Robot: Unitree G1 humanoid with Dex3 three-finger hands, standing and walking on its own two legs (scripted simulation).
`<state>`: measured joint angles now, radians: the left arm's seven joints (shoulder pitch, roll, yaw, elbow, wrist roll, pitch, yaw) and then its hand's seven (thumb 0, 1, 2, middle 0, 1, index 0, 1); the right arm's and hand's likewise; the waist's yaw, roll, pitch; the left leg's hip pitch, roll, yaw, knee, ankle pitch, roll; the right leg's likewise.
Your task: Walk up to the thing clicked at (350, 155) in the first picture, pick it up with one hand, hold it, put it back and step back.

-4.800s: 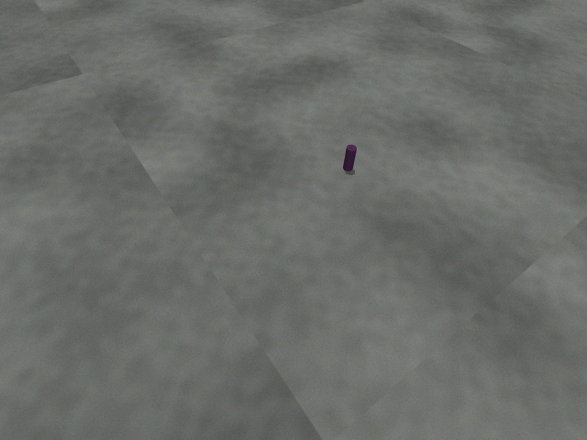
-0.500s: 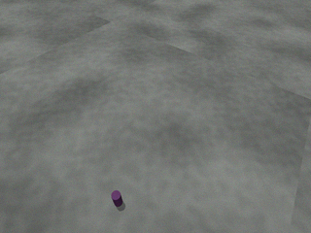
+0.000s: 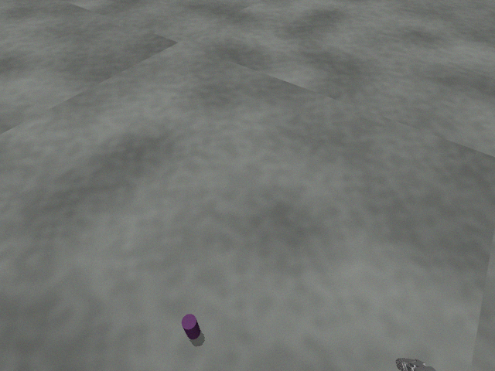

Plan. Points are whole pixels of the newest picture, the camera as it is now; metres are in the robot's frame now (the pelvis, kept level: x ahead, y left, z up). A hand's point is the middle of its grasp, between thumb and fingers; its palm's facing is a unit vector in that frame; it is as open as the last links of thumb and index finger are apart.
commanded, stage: walk up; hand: left
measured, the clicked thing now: (191, 327) +0.38 +0.20 -0.71
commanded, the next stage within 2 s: stand in 0.68 s
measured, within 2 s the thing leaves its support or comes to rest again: neither
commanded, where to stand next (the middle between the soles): +0.03 +0.00 m, yaw -1 degrees
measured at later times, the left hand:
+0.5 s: hand out of the picture +0.10 +0.25 -0.16, palm faces -0.03 -0.94 -0.34, open 7.4 cm
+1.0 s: hand out of the picture +0.09 +0.25 -0.16, palm faces -0.03 -0.94 -0.34, open 7.4 cm
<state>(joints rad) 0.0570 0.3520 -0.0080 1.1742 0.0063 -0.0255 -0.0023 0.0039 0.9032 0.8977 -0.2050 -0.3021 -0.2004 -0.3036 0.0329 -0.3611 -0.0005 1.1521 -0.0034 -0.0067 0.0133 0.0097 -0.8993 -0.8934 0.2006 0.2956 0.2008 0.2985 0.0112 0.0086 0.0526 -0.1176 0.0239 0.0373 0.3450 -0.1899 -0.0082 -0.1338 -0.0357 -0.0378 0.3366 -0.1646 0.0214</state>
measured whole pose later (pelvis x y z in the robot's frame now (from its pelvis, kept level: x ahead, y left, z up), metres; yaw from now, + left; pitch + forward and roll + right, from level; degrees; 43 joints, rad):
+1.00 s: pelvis +0.01 +0.00 +0.00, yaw +0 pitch -2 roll +0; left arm 0.09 0.35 0.00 1.16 0.01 -0.01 0.00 0.00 0.90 0.90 -0.20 -0.30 -0.20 -0.30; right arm 0.07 -0.35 0.00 1.14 -0.01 -0.01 0.01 0.01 -0.90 -0.89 0.20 0.30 0.20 0.30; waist 0.00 0.00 0.05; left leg -0.09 0.02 0.04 0.30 -0.18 -0.01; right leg -0.11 -0.04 -0.04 0.30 -0.16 0.02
